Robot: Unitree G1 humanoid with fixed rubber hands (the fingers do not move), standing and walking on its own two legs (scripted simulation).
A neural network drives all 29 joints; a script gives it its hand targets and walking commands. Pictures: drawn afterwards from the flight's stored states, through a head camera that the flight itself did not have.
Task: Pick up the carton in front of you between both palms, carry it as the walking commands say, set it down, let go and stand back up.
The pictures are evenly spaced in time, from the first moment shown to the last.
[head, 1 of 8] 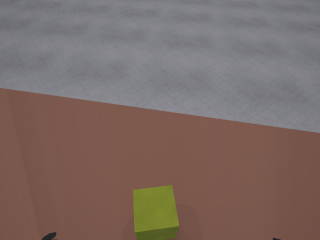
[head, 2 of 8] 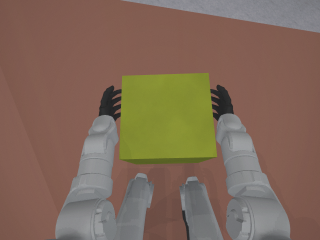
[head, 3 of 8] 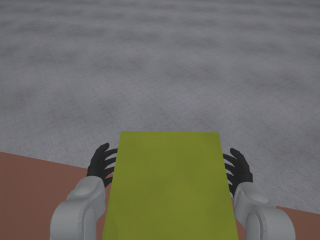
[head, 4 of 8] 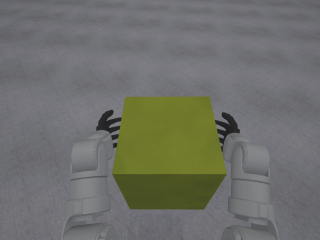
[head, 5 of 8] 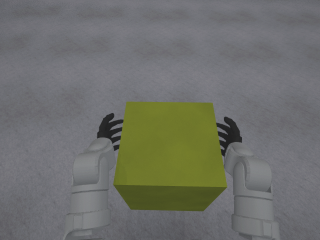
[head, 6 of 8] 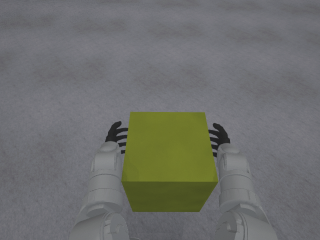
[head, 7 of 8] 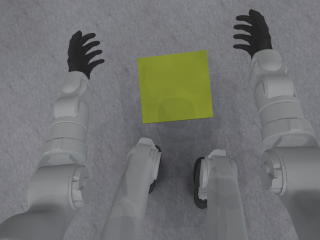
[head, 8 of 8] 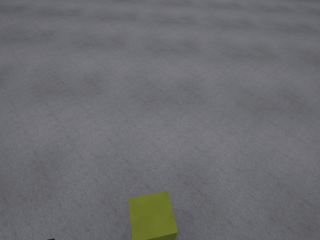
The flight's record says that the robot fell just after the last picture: no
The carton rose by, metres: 0.69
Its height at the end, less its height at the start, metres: -0.13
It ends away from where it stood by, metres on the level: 2.46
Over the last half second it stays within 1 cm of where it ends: yes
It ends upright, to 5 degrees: yes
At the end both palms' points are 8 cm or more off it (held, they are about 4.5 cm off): yes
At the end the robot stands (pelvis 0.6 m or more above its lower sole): yes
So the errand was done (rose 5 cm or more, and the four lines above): yes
